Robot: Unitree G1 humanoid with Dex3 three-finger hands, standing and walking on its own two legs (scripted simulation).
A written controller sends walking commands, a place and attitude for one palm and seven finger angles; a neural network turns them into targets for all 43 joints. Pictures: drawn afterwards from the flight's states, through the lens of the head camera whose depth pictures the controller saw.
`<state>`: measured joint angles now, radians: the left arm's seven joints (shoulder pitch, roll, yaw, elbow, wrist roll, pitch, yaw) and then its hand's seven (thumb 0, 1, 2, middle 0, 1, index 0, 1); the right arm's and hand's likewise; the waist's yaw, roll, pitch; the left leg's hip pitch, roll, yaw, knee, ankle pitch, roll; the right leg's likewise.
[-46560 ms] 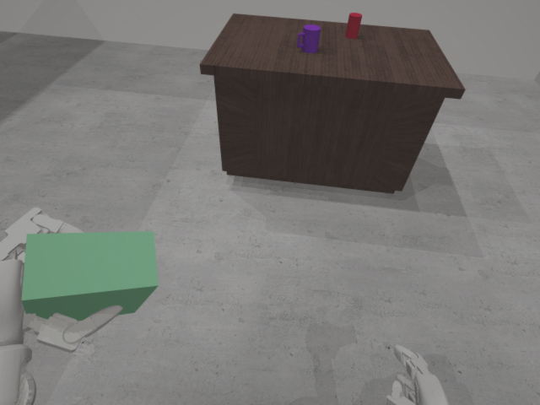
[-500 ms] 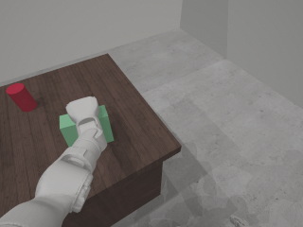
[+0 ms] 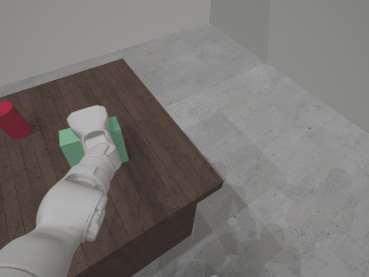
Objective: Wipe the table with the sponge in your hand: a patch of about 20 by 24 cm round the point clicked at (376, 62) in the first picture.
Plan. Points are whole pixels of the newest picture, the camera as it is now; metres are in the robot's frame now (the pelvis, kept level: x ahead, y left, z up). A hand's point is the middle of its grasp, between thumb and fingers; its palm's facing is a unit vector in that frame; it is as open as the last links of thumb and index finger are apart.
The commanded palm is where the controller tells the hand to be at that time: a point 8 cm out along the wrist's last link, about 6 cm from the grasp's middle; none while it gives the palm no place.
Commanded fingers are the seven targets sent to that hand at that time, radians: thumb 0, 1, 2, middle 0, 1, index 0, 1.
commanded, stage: wipe forward along the third lane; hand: left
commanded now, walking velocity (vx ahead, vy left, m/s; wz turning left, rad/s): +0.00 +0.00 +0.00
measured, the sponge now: (98, 151) +0.44 +0.21 -0.02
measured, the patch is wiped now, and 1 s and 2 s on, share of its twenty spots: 1.00 1.00 1.00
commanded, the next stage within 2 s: wipe back along the third lane in 0.02 s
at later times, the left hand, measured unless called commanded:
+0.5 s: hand (94, 137) +0.45 +0.21 +0.02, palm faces -0.05 -0.02 -1.00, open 10.3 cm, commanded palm +0.41 +0.19 +0.06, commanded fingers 0.00 0.10 1.30 -1.20 -1.60 -1.20 -1.60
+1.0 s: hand (97, 152) +0.40 +0.19 +0.02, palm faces -0.05 -0.06 -1.00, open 10.3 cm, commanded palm +0.35 +0.17 +0.06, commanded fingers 0.00 0.10 1.30 -1.20 -1.60 -1.20 -1.60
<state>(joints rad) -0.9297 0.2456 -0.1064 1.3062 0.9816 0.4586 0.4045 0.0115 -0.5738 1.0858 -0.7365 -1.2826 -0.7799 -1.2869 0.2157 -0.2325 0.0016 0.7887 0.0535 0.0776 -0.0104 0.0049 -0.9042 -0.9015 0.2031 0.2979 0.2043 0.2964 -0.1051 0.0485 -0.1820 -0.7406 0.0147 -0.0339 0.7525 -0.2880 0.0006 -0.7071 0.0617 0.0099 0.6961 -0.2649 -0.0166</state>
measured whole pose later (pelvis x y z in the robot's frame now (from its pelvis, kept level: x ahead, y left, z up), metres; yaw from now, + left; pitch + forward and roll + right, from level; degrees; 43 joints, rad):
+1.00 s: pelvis +0.06 +0.01 +0.02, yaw +2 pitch +8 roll -2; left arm -0.50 0.07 -0.40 0.81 0.95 0.62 0.39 -0.02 -0.49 1.07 -0.62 -1.40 -0.66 -1.42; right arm 0.02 -0.21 -0.01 0.71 0.07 0.25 0.07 0.01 -0.91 -0.90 0.20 0.30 0.20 0.30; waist 0.05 0.03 -0.19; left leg -0.44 -0.01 -0.04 0.63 -0.33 0.02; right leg -0.39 0.03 0.00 0.56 -0.31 -0.01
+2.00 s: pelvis +0.03 -0.02 +0.02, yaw +2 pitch +3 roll +0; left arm -0.28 0.08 -0.47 0.62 0.95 0.61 0.38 -0.01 -0.49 1.07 -0.62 -1.40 -0.66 -1.42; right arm 0.01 -0.23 -0.01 0.70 0.09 0.24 0.07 0.01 -0.91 -0.90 0.20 0.30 0.20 0.30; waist 0.08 0.06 -0.16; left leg -0.36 0.01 -0.05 0.59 -0.29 -0.02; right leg -0.34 0.05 -0.01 0.59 -0.30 -0.05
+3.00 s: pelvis +0.01 -0.01 +0.02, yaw +1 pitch +2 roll +0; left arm -0.29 0.07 -0.45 0.62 0.95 0.61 0.39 0.00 -0.51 1.07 -0.65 -1.37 -0.69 -1.38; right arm 0.02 -0.21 0.00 0.71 0.09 0.24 0.06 0.01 -0.91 -0.90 0.20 0.30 0.20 0.30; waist 0.07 0.05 -0.16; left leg -0.39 0.00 -0.03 0.62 -0.28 -0.01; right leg -0.38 0.04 0.01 0.63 -0.29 -0.04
